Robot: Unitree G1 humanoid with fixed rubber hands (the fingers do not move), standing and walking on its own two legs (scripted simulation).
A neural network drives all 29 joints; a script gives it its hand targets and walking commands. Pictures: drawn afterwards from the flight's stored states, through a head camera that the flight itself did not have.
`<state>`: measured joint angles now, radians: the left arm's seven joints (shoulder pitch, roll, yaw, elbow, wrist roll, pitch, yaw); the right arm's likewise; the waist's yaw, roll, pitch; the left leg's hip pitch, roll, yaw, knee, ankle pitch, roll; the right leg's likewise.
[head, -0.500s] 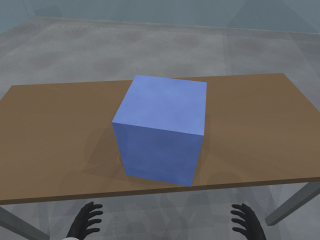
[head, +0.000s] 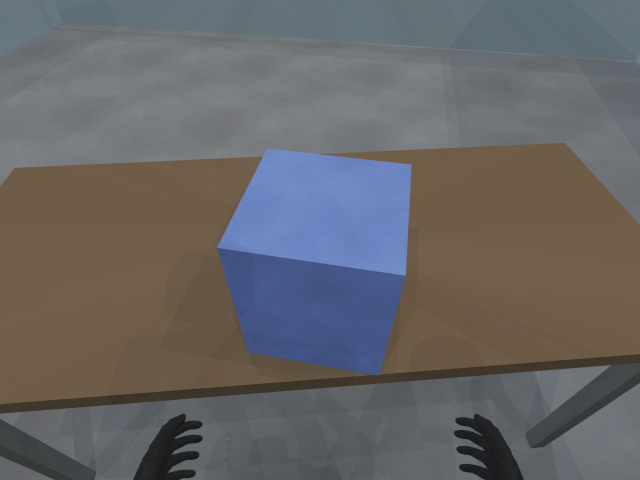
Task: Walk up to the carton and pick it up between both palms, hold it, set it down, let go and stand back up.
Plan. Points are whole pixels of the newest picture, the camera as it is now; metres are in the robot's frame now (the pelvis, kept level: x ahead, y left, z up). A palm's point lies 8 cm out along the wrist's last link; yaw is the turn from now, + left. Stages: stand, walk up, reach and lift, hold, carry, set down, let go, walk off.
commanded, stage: set down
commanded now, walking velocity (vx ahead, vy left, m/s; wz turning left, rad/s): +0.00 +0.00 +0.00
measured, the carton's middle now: (324, 264) +0.41 +0.03 +0.03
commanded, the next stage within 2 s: let go in 0.14 s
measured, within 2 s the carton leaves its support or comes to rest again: neither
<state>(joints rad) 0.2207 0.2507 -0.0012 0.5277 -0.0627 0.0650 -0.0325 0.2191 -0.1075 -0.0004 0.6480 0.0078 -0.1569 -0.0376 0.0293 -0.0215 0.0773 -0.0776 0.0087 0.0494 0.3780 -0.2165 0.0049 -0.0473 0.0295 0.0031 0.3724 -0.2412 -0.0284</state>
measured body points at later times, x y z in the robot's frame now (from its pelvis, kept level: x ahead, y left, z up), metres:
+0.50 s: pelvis +0.00 -0.01 +0.00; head +0.01 +0.00 +0.45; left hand +0.17 +0.21 -0.10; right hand +0.15 -0.24 -0.09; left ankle +0.00 +0.11 -0.74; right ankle -0.02 -0.10 -0.74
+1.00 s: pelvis -0.01 -0.01 -0.01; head -0.04 -0.02 +0.44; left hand +0.05 +0.25 -0.13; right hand +0.04 -0.25 -0.15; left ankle +0.00 +0.11 -0.74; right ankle -0.02 -0.10 -0.74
